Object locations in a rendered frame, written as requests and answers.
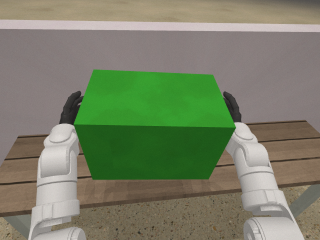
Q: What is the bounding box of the left robot upper arm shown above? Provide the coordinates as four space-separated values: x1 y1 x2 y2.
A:
33 226 86 240

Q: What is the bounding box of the table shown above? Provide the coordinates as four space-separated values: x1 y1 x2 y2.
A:
0 120 320 240

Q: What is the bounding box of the carton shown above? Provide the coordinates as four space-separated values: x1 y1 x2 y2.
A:
73 69 236 180

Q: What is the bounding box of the left robot hand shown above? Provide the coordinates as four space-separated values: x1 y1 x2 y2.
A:
59 91 84 126

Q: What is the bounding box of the robot right forearm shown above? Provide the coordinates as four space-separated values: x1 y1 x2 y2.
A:
225 122 305 240

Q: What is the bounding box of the right robot upper arm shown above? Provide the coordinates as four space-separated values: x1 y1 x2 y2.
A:
243 216 303 240

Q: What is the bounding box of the right robot hand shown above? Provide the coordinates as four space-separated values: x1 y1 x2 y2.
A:
223 91 242 123

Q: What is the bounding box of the robot left forearm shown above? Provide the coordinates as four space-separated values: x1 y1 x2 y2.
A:
28 123 80 240

